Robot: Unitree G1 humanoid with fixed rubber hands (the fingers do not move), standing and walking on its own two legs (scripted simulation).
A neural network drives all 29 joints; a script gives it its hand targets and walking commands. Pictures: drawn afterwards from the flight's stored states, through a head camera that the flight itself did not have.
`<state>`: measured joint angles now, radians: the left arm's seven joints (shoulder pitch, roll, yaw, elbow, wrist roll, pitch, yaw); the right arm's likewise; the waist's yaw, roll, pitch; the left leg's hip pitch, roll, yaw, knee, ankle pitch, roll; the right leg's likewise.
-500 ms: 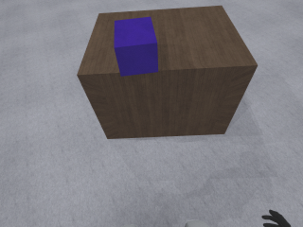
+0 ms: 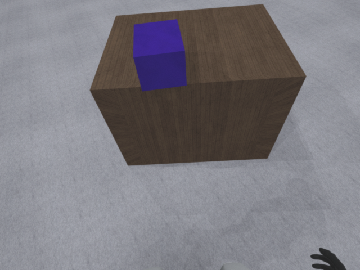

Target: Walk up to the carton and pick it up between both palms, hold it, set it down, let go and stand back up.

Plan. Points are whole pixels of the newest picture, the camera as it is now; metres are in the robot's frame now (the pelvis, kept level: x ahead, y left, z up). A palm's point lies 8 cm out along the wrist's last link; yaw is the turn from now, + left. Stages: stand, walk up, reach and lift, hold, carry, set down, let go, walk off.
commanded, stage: walk up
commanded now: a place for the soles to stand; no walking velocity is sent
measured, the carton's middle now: (159, 54) +0.90 +0.10 -0.04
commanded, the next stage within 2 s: none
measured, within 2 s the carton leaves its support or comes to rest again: neither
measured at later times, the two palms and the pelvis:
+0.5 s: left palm out of the picture +0.08 +0.32 -0.10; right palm out of the picture +0.10 -0.30 -0.10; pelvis +0.00 +0.01 +0.00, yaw +0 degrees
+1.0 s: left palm out of the picture +0.12 +0.40 -0.11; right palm (310, 260) +0.15 -0.23 -0.06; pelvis +0.08 +0.09 +0.02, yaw +2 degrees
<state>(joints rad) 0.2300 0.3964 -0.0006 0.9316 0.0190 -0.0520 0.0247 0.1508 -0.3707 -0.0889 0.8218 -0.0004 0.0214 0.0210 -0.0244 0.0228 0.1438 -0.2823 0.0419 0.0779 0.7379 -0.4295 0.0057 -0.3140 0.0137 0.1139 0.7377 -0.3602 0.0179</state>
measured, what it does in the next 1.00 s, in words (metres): steps to the left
